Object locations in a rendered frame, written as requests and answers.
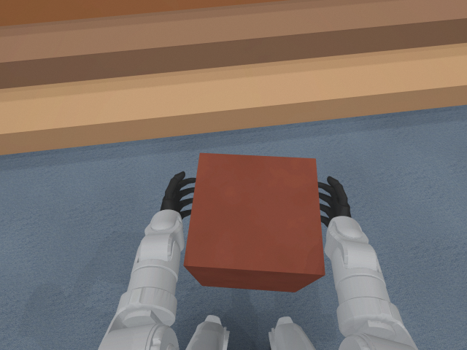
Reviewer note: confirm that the robot left forearm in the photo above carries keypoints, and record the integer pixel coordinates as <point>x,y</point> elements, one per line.
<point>150,297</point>

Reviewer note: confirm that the robot shin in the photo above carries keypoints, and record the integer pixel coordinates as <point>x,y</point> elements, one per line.
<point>212,318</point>
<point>284,320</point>

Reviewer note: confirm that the robot right shin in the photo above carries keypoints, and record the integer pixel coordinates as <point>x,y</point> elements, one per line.
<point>284,320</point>

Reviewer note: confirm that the carton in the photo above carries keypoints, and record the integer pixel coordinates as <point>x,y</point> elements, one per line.
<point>255,223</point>

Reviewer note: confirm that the left robot upper arm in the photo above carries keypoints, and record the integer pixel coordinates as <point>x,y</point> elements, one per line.
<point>146,337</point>

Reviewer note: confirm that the right robot hand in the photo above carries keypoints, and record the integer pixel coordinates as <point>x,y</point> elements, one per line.
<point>337,201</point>

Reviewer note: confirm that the right robot upper arm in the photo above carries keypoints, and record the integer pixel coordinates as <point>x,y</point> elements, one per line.
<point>362,341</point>

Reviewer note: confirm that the robot right forearm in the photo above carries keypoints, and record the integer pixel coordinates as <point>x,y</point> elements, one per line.
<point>364,304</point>

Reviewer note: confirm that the robot left shin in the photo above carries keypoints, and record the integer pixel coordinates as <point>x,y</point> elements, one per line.
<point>212,318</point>

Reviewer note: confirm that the left robot hand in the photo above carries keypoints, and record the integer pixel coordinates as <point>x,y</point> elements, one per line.
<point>173,194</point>

